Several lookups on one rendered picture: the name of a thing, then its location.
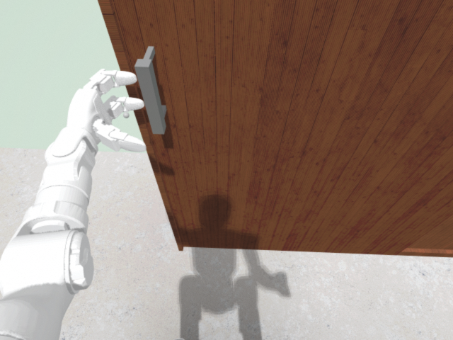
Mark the handle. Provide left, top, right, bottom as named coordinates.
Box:
left=134, top=46, right=166, bottom=135

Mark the wardrobe door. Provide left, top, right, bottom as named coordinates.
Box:
left=407, top=216, right=453, bottom=250
left=112, top=0, right=453, bottom=255

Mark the robot left hand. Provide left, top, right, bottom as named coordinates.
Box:
left=67, top=69, right=147, bottom=152

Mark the robot left upper arm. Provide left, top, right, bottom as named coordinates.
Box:
left=0, top=229, right=94, bottom=340

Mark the left robot forearm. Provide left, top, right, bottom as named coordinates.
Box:
left=0, top=126, right=98, bottom=296

